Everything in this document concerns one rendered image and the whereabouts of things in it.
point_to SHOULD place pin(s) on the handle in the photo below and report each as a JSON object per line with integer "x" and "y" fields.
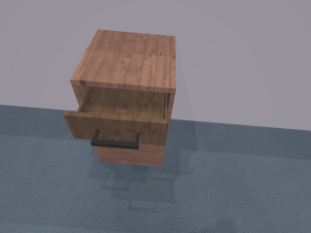
{"x": 115, "y": 144}

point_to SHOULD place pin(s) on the cabinet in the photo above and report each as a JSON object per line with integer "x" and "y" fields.
{"x": 133, "y": 61}

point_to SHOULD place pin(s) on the drawer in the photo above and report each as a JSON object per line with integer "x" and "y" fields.
{"x": 120, "y": 114}

